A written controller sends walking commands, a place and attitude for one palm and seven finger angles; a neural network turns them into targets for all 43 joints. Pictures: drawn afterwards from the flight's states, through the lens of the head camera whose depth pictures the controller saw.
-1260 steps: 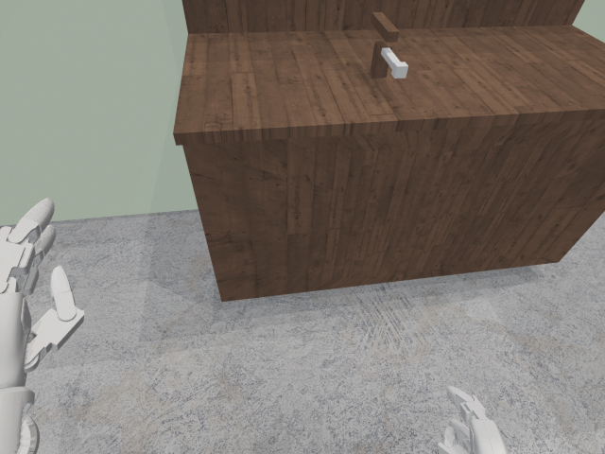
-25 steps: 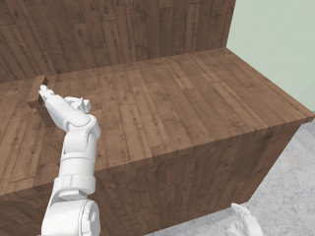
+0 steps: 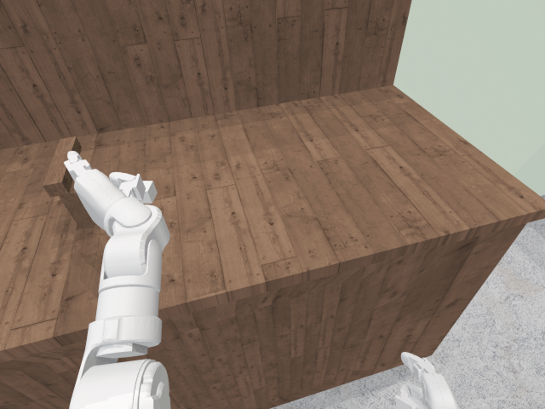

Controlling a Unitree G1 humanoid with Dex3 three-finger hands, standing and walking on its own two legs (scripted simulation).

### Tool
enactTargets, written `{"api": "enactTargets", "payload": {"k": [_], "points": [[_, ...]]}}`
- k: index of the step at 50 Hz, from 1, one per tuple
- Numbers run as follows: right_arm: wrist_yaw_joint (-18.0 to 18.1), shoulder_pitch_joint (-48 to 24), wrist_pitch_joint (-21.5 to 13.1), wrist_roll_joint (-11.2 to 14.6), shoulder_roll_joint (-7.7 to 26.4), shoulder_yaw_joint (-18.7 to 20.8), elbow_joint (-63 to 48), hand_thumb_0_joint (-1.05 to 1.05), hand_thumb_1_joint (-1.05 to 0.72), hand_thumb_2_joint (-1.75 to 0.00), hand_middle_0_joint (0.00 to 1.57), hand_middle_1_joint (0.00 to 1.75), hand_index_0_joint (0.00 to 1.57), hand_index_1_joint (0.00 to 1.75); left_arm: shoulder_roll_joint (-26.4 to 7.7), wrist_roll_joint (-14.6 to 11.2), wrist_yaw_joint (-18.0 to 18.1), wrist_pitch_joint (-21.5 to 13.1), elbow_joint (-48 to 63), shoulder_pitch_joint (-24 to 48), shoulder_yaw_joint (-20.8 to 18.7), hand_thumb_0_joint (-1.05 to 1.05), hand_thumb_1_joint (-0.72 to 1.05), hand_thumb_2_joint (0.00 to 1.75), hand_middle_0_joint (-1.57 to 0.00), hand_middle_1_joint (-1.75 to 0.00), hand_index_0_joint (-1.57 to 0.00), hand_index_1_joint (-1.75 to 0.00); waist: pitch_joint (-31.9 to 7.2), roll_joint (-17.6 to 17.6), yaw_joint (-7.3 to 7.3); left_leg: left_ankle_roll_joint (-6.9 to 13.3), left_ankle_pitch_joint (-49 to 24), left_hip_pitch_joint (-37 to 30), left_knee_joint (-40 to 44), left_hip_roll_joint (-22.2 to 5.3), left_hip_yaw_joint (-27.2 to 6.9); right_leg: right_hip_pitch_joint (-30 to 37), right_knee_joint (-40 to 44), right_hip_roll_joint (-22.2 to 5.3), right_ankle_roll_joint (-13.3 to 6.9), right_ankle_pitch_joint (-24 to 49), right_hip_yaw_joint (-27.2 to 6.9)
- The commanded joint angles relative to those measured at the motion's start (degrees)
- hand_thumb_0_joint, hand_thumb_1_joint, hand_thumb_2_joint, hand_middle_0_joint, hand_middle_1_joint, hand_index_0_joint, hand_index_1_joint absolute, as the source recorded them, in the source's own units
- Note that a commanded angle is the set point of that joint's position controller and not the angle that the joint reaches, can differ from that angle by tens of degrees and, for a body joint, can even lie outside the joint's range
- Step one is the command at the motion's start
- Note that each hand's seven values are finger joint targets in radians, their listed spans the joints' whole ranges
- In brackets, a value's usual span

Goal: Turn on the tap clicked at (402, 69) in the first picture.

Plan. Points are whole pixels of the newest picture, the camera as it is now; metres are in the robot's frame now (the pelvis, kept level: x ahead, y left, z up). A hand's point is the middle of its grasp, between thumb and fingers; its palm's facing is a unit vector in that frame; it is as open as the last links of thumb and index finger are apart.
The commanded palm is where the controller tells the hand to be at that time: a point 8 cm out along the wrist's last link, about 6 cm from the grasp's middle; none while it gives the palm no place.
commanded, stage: draw the hand back beside the body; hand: left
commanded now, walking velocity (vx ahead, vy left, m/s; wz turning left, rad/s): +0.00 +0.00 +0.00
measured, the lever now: (145, 192) +0.43 +0.27 +0.11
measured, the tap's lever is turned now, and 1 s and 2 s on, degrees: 71 71 71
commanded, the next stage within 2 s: step back with the hand held close in 1.48 s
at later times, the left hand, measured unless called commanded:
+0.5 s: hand (108, 236) +0.26 +0.23 +0.18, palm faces +0.37 -0.90 -0.23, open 7.7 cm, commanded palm +0.23 +0.26 +0.18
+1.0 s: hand (73, 285) +0.20 +0.25 +0.16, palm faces +0.35 -0.89 -0.28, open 7.5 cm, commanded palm +0.16 +0.29 +0.17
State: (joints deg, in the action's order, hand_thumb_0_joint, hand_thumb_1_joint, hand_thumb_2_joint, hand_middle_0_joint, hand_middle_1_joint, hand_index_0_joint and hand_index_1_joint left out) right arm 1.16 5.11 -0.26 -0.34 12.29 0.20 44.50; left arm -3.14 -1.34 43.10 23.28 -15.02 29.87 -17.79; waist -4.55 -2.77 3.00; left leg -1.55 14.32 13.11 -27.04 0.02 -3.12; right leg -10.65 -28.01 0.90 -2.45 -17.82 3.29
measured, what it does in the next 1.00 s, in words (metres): stands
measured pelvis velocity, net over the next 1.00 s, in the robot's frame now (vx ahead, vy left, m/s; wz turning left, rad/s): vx -0.03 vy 0.02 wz -0.03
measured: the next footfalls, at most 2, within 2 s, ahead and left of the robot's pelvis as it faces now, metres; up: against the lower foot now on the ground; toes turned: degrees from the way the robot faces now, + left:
none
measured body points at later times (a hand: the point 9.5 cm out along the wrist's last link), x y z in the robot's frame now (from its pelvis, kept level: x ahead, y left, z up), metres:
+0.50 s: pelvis -0.02 +0.01 +0.01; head -0.04 -0.02 +0.45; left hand +0.24 +0.28 +0.19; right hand +0.17 -0.22 -0.08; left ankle +0.00 +0.14 -0.74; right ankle -0.03 -0.09 -0.74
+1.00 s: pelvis -0.03 +0.02 +0.01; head -0.06 +0.01 +0.46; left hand +0.18 +0.30 +0.18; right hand +0.16 -0.20 -0.07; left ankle +0.00 +0.14 -0.74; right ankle -0.03 -0.09 -0.74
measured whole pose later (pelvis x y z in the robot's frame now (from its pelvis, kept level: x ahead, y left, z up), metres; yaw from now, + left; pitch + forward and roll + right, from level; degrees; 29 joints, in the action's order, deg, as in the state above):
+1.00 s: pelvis -0.03 +0.02 +0.01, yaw -2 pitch -7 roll -1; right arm 3.1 9.4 -5.3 0.3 12.9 -1.3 36.9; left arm -18.0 -4.4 5.5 -6.2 14.3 -16.1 -13.0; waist 2.1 -2.9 3.5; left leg 0.1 10.8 4.5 -22.1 -0.3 -0.9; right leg -1.3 -19.8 1.1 -1.0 -11.7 1.1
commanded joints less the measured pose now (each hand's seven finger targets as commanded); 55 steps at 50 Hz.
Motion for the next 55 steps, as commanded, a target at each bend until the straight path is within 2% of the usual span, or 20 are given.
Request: {"api": "enactTargets", "payload": {"k": [1, 2, 3, 6, 9, 10, 11, 12, 14, 15, 20, 24, 26, 29, 33, 44, 47, 49, 50, 55], "points": [[1.5, -7.3, -1.8, 0.1, 7.3, 1.7, -9.9, 0.0, -0.9, -0.9, 0.2, 0.3, 0.2, 0.3, -6.8, 4.1, -9.4, -5.2, 22.4, 21.9, 13.0, 0.0, 0.9, 0.9, -0.15, -0.15, -0.15, -0.15, -15.3, 6.1, -3.38, 2.8, -23.1, -9.9, -0.8, 0.4, 4.0, 4.7, 0.5, -1.2, 1.0, 28.1, -0.9], [2.5, -6.8, -1.6, 0.5, 6.8, 2.2, -11.8, 0.0, -0.9, -0.9, 0.2, 0.3, 0.2, 0.3, -11.9, 3.1, -13.3, -6.0, 24.5, 17.9, 7.3, 0.0, 0.9, 0.9, -0.15, -0.16, -0.15, -0.16, -17.5, 6.2, -1.58, 3.3, -24.5, -10.5, -0.8, 0.5, 4.1, 6.9, 0.5, -1.1, 0.9, 31.4, -0.9], [3.2, -7.1, -1.0, 0.8, 6.6, 1.8, -13.1, 0.0, -0.9, -0.9, 0.2, 0.3, 0.2, 0.3, -13.4, 2.7, -17.0, -6.6, 28.3, 13.9, 7.4, 0.0, 0.9, 0.9, -0.15, -0.16, -0.15, -0.16, -18.5, 3.9, -0.84, 3.4, -25.7, -11.4, -0.6, 0.7, 4.5, 8.7, 0.2, -1.2, 1.1, 33.9, -1.5], [4.6, -8.1, 0.4, 2.2, 5.9, 0.2, -15.4, 0.0, -0.9, -0.9, 0.2, 0.3, 0.2, 0.3, -16.5, -1.6, -26.7, -5.0, 28.6, 0.4, 4.0, 0.0, 0.9, 0.9, -0.16, -0.17, -0.16, -0.17, -12.5, 4.4, 0.71, 3.2, -23.1, -9.8, 1.1, 0.4, 4.2, 9.2, 1.9, -0.9, 1.2, 32.7, -1.4], [5.4, -11.9, -0.3, 3.3, 5.1, -1.0, -16.8, 0.0, -0.9, -0.9, 0.2, 0.3, 0.2, 0.3, -17.7, -6.8, -26.4, -0.4, 32.1, -2.5, -1.4, 0.0, 0.9, 0.9, -0.16, -0.18, -0.16, -0.18, -8.1, 6.9, 2.24, 2.8, -18.5, -7.7, 2.5, 0.6, 4.0, 8.9, 4.7, -0.8, 1.8, 27.0, -1.2], [5.3, -13.1, -0.5, 3.3, 5.0, -1.1, -16.7, 0.0, -0.9, -0.9, 0.2, 0.3, 0.2, 0.3, -18.8, -7.0, -25.0, 0.4, 33.6, -3.7, -3.2, 0.0, 0.9, 0.9, -0.16, -0.18, -0.16, -0.18, -7.0, 5.0, 2.79, 2.7, -18.1, -7.6, 2.6, 0.7, 3.9, 8.2, 5.2, -0.7, 1.6, 24.7, -1.1], [4.0, -6.4, -0.7, 1.2, 6.5, -0.3, -15.6, 0.0, -0.9, -0.9, 0.2, 0.3, 0.2, 0.3, -27.3, -4.7, -30.1, -8.1, 29.6, -11.5, -1.5, 0.0, 0.9, 0.9, -0.16, -0.18, -0.16, -0.18, -2.1, 6.0, -0.91, 3.1, -15.8, -7.9, 2.7, -0.5, 3.7, 5.3, 5.5, -1.9, 2.4, 27.2, -2.3], [3.4, -6.1, -1.3, 1.3, 6.0, -0.2, -16.9, 0.0, -0.9, -0.9, 0.2, 0.3, 0.2, 0.3, -27.6, -5.2, -32.1, -12.6, 29.1, -15.5, -3.1, 0.0, 0.9, 0.9, -0.16, -0.19, -0.16, -0.19, -4.3, 5.3, 0.67, 3.4, -16.0, -7.2, 3.0, -0.1, 3.7, 7.2, 5.2, -2.0, 2.1, 28.2, -2.4], [3.0, -6.2, -3.0, 1.5, 5.5, -0.2, -18.4, 0.0, -0.9, -0.9, 0.2, 0.3, 0.2, 0.3, -27.2, -4.7, -34.4, -19.7, 37.9, -11.2, 0.1, 0.0, 0.9, 0.9, -0.16, -0.19, -0.16, -0.19, -6.0, -1.5, -0.17, 3.4, -16.1, -10.4, 3.3, 0.0, 4.1, 6.7, 6.1, -2.1, 1.5, 25.5, -2.8], [2.9, -6.1, -3.9, 1.6, 5.6, -0.1, -18.2, 0.0, -0.9, -0.9, 0.2, 0.3, 0.2, 0.3, -27.7, -4.6, -34.9, -22.0, 40.0, -9.2, 0.6, 0.0, 0.9, 0.9, -0.16, -0.19, -0.16, -0.19, -4.3, -5.3, -0.63, 3.2, -15.5, -11.8, 3.4, 0.0, 3.9, 4.7, 7.3, -1.8, 1.1, 23.0, -2.8], [2.9, -5.4, -7.2, 1.6, 6.0, -0.2, -17.9, 0.0, -0.9, -0.9, 0.2, 0.3, 0.2, 0.3, -23.1, -3.4, -35.5, -28.1, 36.7, -7.9, 6.4, 0.0, 0.9, 0.9, -0.17, -0.21, -0.17, -0.21, -1.5, -1.6, -2.01, 3.4, -10.7, -14.8, 5.1, -0.2, 3.1, 1.3, 10.2, -0.8, 0.9, 14.8, -2.2], [3.0, -4.7, -7.1, 1.5, 6.6, 0.2, -16.9, 0.0, -0.9, -0.9, 0.2, 0.3, 0.2, 0.3, -23.8, -3.3, -35.8, -30.1, 31.5, -15.5, 4.5, 0.0, 0.9, 0.9, -0.17, -0.22, -0.17, -0.22, -1.0, 3.9, -1.2, 3.7, -7.8, -12.9, 6.3, -0.1, 2.7, 2.8, 11.2, -0.9, 1.1, 11.4, -2.0], [3.0, -4.7, -6.9, 1.4, 6.5, 0.3, -17.0, 0.0, -0.9, -0.9, 0.2, 0.3, 0.2, 0.3, -24.8, -3.2, -36.0, -31.1, 32.3, -18.6, 2.8, 0.0, 0.9, 0.9, -0.18, -0.23, -0.18, -0.23, -2.3, 0.3, -0.55, 3.7, -8.5, -13.3, 6.7, 0.0, 2.9, 4.2, 11.4, -1.1, 0.9, 12.0, -2.3], [2.8, -5.3, -6.5, 1.2, 6.2, 0.3, -17.3, 0.0, -0.9, -0.9, 0.2, 0.3, 0.2, 0.3, -26.4, -3.7, -36.4, -31.8, 32.6, -22.9, 0.0, 0.0, 0.9, 0.9, -0.18, -0.24, -0.18, -0.24, -1.4, 3.6, 0.15, 3.5, -8.8, -11.5, 7.2, -0.3, 2.9, 5.6, 11.8, -1.1, 1.0, 12.3, -1.9], [2.8, -5.8, -7.0, 1.1, 5.8, 0.2, -17.8, 0.0, -0.9, -0.9, 0.2, 0.3, 0.2, 0.3, -27.2, -3.4, -36.7, -33.1, 36.2, -23.6, -1.1, 0.0, 0.9, 0.9, -0.18, -0.25, -0.18, -0.25, -1.1, -1.3, 0.31, 3.2, -8.2, -11.8, 7.8, -0.4, 3.0, 5.6, 12.6, -1.0, 0.7, 11.0, -2.2], [2.5, -5.7, -8.4, 0.9, 6.1, 0.5, -18.0, 0.0, -0.9, -0.9, 0.2, 0.3, 0.2, 0.3, -25.2, -3.3, -36.8, -33.7, 41.0, -32.8, -0.6, 0.0, 0.9, 0.9, -0.19, -0.28, -0.19, -0.28, 1.2, 1.5, 0.13, 3.3, -7.6, -11.9, 7.9, -0.8, 2.7, 4.5, 13.3, -0.9, 0.7, 9.6, -2.1], [2.5, -5.5, -8.7, 0.8, 6.1, 0.4, -18.0, 0.0, -0.9, -0.9, 0.2, 0.3, 0.2, 0.3, -24.5, -3.0, -36.8, -33.8, 43.2, -34.6, -0.1, 0.0, 0.9, 0.9, -0.2, -0.29, -0.2, -0.29, 1.0, -1.5, 0.23, 2.9, -7.7, -11.7, 8.0, -0.8, 2.3, 4.8, 12.6, -0.9, 0.5, 9.6, -1.9], [2.4, -5.6, -8.9, 0.7, 6.2, 0.5, -18.1, 0.0, -0.9, -0.9, 0.2, 0.3, 0.2, 0.3, -24.8, -3.1, -36.7, -33.7, 43.6, -37.1, -0.8, 0.0, 0.9, 0.9, -0.2, -0.3, -0.2, -0.3, 1.6, 0.4, 0.45, 2.9, -7.8, -11.3, 8.1, -0.8, 2.0, 4.9, 12.6, -0.7, 0.5, 9.7, -1.8], [2.4, -5.9, -8.9, 0.7, 6.2, 0.4, -18.1, 0.0, -0.9, -0.9, 0.2, 0.3, 0.2, 0.3, -25.3, -3.1, -36.7, -33.7, 44.6, -37.7, -1.4, 0.0, 0.9, 0.9, -0.2, -0.3, -0.2, -0.3, 1.6, -2.1, 0.53, 2.9, -7.7, -11.5, 8.2, -0.8, 2.0, 4.8, 12.7, -0.8, 0.3, 9.5, -2.0], [2.2, -5.6, -9.2, 0.6, 6.1, 0.4, -18.4, 0.0, -0.9, -0.9, 0.2, 0.3, 0.2, 0.3, -25.3, -3.1, -36.6, -33.7, 47.2, -42.0, -2.2, 0.0, 0.9, 0.9, -0.2, -0.3, -0.2, -0.3, 2.6, -1.7, 0.61, 2.6, -6.7, -10.3, 8.2, -1.0, 1.3, 4.6, 12.2, -0.6, 0.2, 8.6, -1.8]]}}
